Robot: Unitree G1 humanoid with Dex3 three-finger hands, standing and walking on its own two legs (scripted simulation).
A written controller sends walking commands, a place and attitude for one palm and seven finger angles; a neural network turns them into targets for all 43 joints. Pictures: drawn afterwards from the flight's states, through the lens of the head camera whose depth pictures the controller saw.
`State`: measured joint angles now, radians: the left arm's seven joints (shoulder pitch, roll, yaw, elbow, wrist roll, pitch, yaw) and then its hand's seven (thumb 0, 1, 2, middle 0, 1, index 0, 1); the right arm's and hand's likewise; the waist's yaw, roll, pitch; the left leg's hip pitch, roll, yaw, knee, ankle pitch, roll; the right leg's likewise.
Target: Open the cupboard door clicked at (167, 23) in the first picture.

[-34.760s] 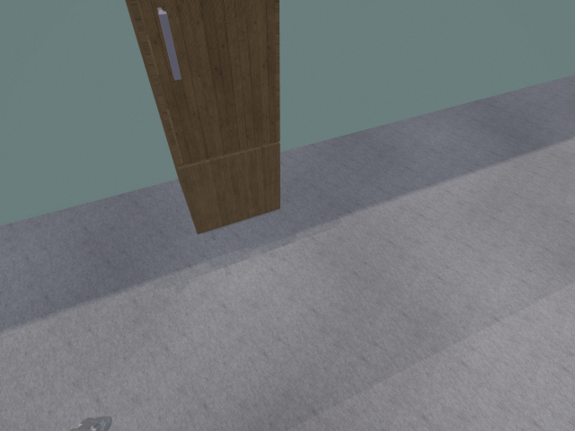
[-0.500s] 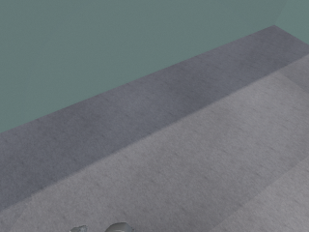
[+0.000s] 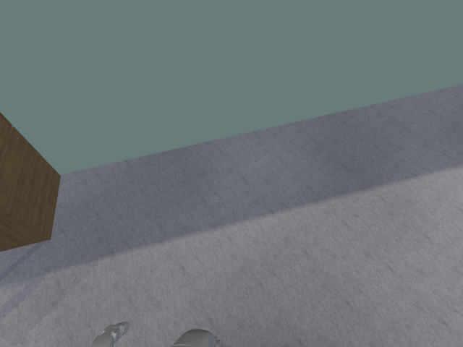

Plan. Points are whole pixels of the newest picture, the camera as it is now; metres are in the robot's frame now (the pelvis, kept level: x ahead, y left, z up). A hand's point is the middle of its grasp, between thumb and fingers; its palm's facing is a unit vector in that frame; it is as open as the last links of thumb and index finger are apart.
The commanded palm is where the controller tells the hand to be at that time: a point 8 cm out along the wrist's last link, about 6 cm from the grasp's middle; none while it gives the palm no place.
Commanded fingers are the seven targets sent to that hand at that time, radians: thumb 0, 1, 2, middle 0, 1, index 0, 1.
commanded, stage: turn to face it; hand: left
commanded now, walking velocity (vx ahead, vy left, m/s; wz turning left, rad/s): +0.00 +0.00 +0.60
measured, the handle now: out of the picture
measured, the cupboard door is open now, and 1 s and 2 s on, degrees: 38 38 38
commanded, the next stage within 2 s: take the last steps up to it in 1.44 s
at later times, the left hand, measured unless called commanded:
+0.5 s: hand out of the picture +0.02 +0.24 -0.16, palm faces +0.35 -0.89 -0.28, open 7.4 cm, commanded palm none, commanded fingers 0.00 0.90 0.90 -0.20 -0.30 -0.20 -0.30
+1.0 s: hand out of the picture -0.04 +0.18 -0.17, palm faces +0.62 -0.75 -0.21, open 7.4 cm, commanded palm none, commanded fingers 0.00 0.90 0.90 -0.20 -0.30 -0.20 -0.30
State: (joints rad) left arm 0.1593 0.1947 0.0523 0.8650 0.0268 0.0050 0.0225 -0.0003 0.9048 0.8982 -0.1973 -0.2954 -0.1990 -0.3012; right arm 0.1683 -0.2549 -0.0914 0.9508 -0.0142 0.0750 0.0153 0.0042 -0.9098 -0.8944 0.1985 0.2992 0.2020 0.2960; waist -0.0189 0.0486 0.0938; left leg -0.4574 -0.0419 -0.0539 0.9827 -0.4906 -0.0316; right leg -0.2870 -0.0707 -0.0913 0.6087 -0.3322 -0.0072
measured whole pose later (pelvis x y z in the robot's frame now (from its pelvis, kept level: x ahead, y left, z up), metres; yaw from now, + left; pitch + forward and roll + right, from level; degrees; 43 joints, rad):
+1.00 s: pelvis +0.04 +0.00 -0.01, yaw +38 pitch +1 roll +1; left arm 0.24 0.20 0.06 0.90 0.03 0.01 0.01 0.00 0.90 0.90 -0.20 -0.30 -0.20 -0.30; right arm 0.12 -0.24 -0.07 0.93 -0.01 0.06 0.04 0.00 -0.91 -0.90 0.19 0.30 0.20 0.30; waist 0.00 -0.03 0.10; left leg -0.30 0.02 0.09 0.59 -0.29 -0.02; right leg -0.24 -0.19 -0.27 0.66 -0.39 0.05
